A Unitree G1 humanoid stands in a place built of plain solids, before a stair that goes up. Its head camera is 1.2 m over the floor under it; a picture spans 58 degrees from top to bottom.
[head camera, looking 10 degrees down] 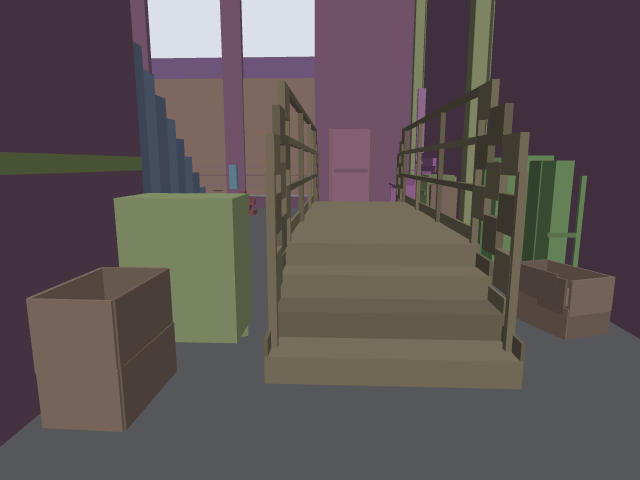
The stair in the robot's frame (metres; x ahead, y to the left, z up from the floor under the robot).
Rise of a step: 0.16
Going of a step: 0.28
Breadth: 1.40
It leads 3 degrees to the right of straight ahead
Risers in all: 4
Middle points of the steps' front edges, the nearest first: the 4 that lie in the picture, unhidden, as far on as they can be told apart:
2.19 -0.39 0.16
2.47 -0.40 0.32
2.75 -0.42 0.48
3.03 -0.43 0.64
